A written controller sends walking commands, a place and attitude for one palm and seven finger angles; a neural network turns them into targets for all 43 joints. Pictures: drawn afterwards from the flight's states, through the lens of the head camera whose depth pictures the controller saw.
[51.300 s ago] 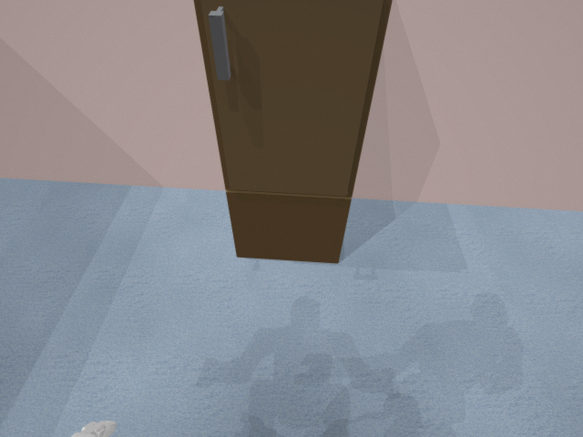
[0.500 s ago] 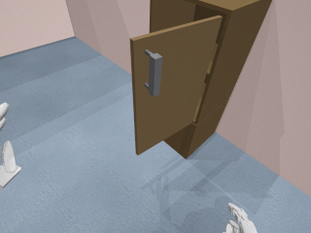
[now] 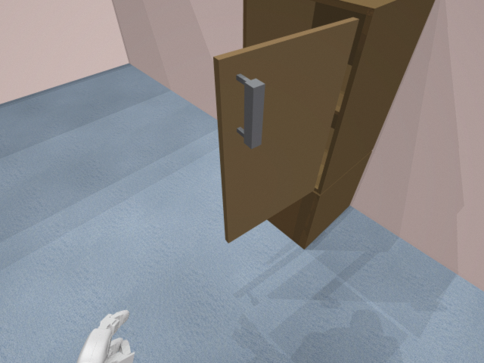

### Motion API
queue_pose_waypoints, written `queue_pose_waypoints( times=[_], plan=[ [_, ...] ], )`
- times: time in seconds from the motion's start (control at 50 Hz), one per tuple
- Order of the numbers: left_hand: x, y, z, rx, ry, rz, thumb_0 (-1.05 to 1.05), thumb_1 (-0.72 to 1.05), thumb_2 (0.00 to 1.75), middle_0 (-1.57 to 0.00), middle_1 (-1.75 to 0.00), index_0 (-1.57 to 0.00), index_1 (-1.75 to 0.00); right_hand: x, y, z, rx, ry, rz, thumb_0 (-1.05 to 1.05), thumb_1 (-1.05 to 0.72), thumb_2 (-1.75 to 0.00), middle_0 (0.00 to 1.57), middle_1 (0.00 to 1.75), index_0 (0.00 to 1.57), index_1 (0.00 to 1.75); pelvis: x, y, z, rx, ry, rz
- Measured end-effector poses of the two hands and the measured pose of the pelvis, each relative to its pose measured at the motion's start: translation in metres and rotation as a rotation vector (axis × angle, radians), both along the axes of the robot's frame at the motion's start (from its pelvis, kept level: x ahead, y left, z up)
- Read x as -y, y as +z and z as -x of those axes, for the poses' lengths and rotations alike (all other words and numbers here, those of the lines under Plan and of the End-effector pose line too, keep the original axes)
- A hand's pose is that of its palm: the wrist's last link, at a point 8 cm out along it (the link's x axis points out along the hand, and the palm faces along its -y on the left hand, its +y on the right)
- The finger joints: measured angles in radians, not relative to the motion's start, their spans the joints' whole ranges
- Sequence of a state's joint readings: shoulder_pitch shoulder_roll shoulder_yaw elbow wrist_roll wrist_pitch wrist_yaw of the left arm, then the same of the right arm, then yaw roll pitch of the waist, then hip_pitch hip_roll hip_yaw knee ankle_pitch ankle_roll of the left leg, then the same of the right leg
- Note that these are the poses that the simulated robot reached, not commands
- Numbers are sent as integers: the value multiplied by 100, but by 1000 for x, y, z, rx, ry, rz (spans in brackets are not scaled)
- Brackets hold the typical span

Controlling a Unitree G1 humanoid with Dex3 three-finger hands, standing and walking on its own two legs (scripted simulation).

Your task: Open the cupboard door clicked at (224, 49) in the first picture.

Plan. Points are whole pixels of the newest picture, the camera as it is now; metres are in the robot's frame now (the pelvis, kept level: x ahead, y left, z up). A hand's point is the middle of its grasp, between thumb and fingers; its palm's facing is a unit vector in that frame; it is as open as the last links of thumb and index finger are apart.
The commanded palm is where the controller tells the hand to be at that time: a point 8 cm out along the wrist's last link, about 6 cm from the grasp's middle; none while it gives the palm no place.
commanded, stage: let the arm hang, fingers relaxed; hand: left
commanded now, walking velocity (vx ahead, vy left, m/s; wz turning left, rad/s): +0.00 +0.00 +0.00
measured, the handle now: (247, 111) +0.55 +0.01 +0.15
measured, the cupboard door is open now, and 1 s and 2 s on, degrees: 83 83 83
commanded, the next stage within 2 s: look to check the result in 0.90 s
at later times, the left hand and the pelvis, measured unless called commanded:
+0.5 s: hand out of the picture -0.05 +0.17 -0.15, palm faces +0.04 -0.98 -0.21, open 7.3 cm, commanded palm none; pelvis +0.01 +0.00 +0.02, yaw +0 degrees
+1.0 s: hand out of the picture +0.00 +0.16 -0.16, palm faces +0.05 -0.98 -0.18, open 7.3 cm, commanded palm none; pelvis +0.02 -0.01 +0.02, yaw +0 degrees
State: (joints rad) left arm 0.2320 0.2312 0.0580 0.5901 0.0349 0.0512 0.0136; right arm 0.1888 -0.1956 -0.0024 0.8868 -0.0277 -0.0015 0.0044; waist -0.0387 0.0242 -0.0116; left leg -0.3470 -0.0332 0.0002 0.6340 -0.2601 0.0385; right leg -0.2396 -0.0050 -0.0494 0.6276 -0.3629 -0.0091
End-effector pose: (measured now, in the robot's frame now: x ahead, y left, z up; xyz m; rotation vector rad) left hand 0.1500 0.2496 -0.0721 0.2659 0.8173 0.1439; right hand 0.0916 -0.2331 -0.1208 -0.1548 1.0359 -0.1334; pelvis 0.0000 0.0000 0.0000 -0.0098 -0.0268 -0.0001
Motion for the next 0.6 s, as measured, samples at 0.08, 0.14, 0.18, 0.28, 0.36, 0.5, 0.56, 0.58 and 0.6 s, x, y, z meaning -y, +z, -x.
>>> queue_pose_waypoints(
  times=[0.08,0.14,0.18,0.28,0.36,0.5,0.56,0.58,0.6],
  plan=[
    [40,-58,69,-322,73,160,-1,95,90,-20,-30,-20,-30,0,0,41,-169,-18,32,1,-91,-90,20,30,20,30,1,6,-3,3,7,5],
    [29,-64,100,-405,138,149,-5,102,90,-21,-30,-21,-30,-1,1,71,-303,-16,43,1,-91,-90,20,30,20,30,3,11,-4,-4,20,10],
    [22,-64,124,-477,153,136,-5,102,90,-21,-30,-21,-30,-3,0,85,-366,-26,40,1,-91,-90,20,30,20,30,2,13,-5,-7,22,11],
    [12,-57,175,-645,184,97,-3,97,90,-20,-30,-21,-30,-10,-5,106,-438,-53,13,1,-91,-90,19,30,20,30,-1,16,-7,-3,17,8],
    [12,-51,200,-722,202,86,-1,94,90,-20,-30,-20,-30,-19,-10,109,-450,-58,-15,1,-91,-90,19,30,20,30,-3,17,-7,1,12,4],
    [27,-50,204,-726,205,108,0,92,90,-19,-30,-20,-30,-31,-17,98,-422,-48,-52,1,-91,-90,20,30,20,30,-4,17,-8,4,6,-2],
    [36,-53,194,-696,199,127,0,91,90,-19,-30,-20,-30,-30,-18,96,-417,-47,-50,2,-92,-90,20,30,20,30,-4,16,-10,6,6,-5],
    [38,-54,191,-685,195,134,0,91,90,-19,-30,-20,-30,-30,-18,95,-413,-48,-50,2,-92,-90,20,30,20,30,-3,16,-10,7,6,-5],
    [41,-55,187,-674,191,140,0,91,90,-20,-30,-20,-30,-29,-18,94,-410,-50,-49,2,-92,-90,20,30,20,30,-3,16,-10,7,5,-6]
  ],
)
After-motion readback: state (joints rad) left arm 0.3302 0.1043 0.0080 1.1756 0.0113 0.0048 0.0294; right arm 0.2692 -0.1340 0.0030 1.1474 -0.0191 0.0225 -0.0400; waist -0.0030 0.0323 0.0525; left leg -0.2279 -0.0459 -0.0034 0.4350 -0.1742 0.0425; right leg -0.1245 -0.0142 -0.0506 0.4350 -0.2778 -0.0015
